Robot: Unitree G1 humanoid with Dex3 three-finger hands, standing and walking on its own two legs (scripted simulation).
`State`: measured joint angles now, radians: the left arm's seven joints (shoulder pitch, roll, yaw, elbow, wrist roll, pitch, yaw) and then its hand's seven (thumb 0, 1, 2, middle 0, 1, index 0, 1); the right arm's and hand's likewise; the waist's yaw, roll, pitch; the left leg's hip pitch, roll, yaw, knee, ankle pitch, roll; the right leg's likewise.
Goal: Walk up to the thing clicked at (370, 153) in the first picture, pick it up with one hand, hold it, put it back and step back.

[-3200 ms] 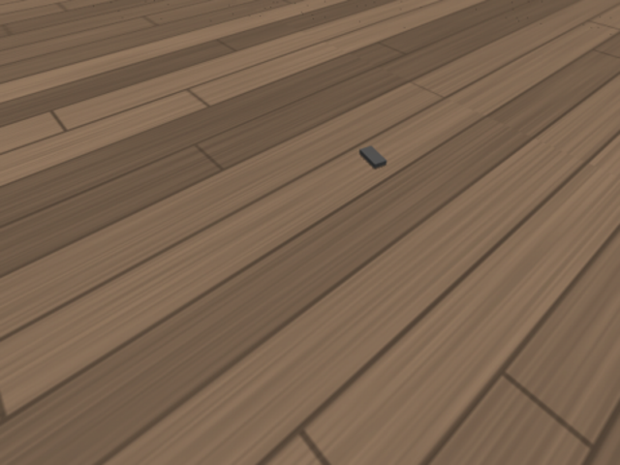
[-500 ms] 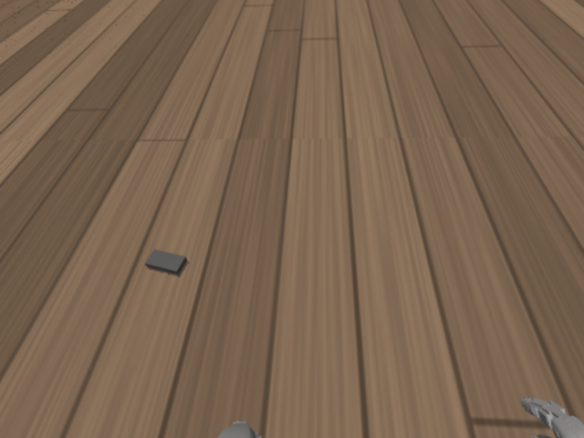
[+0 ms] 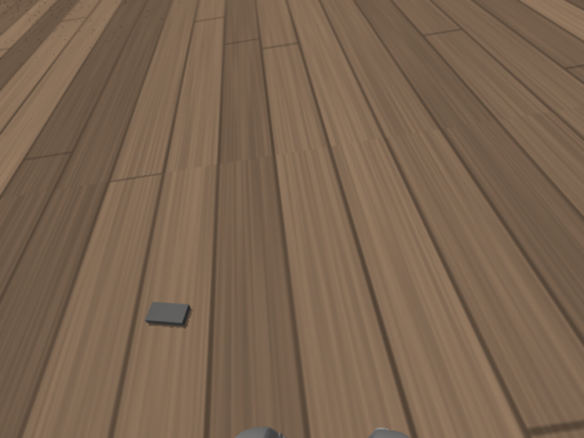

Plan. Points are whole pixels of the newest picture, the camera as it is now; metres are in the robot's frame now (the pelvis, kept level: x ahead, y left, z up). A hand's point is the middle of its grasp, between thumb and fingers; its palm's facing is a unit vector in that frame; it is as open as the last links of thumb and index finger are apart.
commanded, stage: walk up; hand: left
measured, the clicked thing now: (168, 313) +0.69 +0.56 -0.73
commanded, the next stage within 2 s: none
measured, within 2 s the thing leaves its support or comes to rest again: neither
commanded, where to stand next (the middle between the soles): +0.29 +0.34 m, yaw -10 degrees
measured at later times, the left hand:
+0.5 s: hand (12, 418) +0.21 +0.49 -0.12, palm faces -0.15 -0.83 -0.53, open 7.4 cm
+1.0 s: hand out of the picture +0.29 +0.68 -0.14, palm faces -0.13 -0.81 -0.57, open 7.4 cm
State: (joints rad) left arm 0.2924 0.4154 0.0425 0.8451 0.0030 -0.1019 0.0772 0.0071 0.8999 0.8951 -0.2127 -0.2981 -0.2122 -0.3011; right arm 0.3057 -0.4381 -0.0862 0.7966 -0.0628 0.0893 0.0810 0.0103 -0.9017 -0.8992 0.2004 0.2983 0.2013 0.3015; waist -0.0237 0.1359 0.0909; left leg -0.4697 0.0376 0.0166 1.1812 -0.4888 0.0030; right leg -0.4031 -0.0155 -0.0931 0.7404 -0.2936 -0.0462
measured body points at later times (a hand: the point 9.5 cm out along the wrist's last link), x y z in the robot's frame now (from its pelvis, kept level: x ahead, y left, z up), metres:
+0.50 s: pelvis +0.10 +0.19 +0.00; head +0.14 +0.17 +0.45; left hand +0.22 +0.53 -0.09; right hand +0.10 -0.14 -0.12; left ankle +0.11 +0.29 -0.71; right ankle +0.17 +0.10 -0.68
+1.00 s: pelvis +0.18 +0.36 -0.02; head +0.20 +0.35 +0.43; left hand +0.29 +0.72 -0.10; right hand +0.19 +0.02 -0.14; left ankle +0.21 +0.51 -0.71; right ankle +0.20 +0.18 -0.68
